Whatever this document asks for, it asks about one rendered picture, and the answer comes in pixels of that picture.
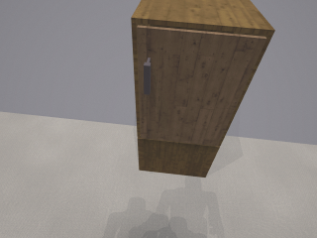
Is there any cupboard door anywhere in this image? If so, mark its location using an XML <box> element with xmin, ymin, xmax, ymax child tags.
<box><xmin>137</xmin><ymin>25</ymin><xmax>267</xmax><ymax>147</ymax></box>

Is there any handle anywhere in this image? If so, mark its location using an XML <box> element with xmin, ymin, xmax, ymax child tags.
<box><xmin>144</xmin><ymin>58</ymin><xmax>152</xmax><ymax>95</ymax></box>

